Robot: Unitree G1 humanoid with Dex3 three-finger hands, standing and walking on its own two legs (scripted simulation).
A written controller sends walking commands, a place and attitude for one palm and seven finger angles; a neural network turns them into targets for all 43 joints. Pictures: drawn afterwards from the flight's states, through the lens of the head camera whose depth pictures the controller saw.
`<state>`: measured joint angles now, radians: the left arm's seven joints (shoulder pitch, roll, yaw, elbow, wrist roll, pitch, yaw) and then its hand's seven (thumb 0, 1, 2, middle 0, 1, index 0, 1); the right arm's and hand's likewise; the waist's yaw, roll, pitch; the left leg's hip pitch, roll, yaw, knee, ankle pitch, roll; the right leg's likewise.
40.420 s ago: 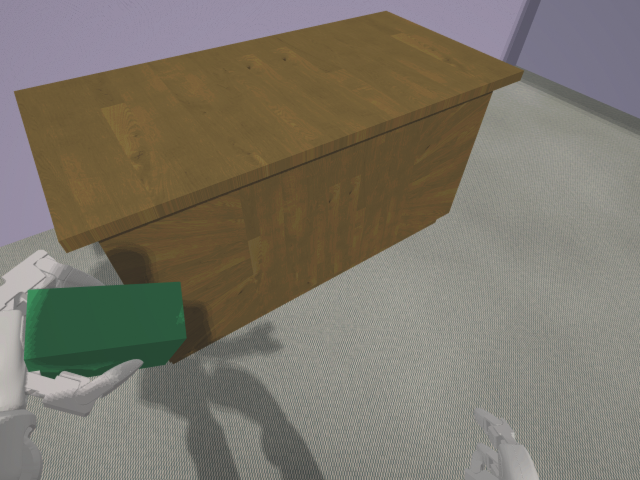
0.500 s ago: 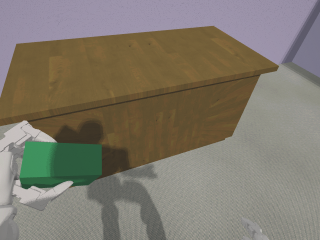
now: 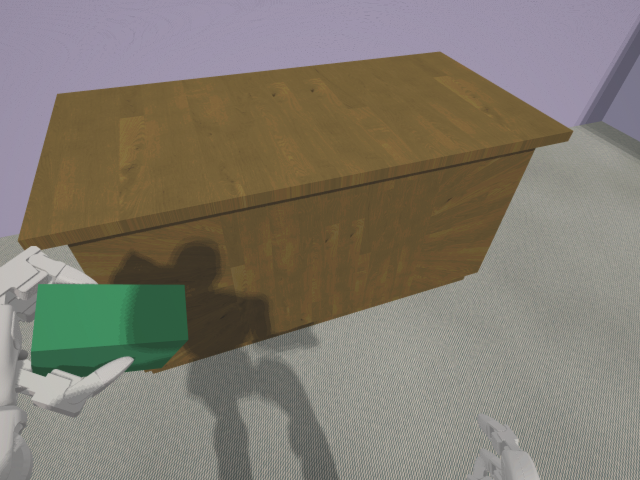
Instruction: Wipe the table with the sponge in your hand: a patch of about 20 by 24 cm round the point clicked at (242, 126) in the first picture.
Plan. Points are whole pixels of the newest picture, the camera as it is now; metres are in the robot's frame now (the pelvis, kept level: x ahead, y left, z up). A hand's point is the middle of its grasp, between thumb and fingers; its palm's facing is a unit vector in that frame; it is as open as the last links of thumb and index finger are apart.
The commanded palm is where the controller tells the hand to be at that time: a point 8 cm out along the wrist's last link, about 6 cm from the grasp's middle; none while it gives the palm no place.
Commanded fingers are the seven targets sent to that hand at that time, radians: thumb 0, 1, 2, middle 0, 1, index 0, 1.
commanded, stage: stop stepping back and stand still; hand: left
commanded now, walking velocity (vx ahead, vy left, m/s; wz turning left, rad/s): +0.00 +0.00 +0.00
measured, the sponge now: (131, 331) +0.22 +0.21 +0.14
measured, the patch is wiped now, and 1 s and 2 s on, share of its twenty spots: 1.00 1.00 1.00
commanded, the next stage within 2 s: stand and wait in 0.64 s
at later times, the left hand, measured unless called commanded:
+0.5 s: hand (76, 302) +0.24 +0.27 +0.16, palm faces +0.40 -0.86 -0.32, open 10.0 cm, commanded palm +0.19 +0.30 +0.19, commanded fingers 0.00 0.10 1.30 -1.20 -1.60 -1.20 -1.60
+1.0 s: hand (86, 300) +0.24 +0.26 +0.16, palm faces +0.39 -0.85 -0.35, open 10.0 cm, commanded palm +0.20 +0.30 +0.19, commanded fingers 0.00 0.10 1.30 -1.20 -1.60 -1.20 -1.60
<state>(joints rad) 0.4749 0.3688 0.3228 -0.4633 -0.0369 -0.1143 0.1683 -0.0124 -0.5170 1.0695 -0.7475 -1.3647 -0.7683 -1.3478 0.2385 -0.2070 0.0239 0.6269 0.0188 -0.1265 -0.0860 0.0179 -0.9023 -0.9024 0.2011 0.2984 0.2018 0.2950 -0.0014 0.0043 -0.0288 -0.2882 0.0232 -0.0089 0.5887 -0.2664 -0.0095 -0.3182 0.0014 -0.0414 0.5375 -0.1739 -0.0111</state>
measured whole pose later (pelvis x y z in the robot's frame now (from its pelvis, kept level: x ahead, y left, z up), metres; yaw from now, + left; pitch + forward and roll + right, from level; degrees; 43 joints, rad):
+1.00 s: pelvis +0.03 +0.02 +0.01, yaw -1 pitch -1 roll -1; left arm 0.48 0.33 0.28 -0.44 -0.05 -0.11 0.16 -0.01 -0.52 1.07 -0.75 -1.37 -0.77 -1.35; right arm 0.19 -0.21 0.03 0.61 0.01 -0.07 -0.07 0.02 -0.90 -0.90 0.20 0.30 0.20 0.30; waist 0.01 0.02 -0.03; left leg -0.21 0.01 0.01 0.48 -0.26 0.01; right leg -0.24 -0.01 -0.02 0.41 -0.16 0.01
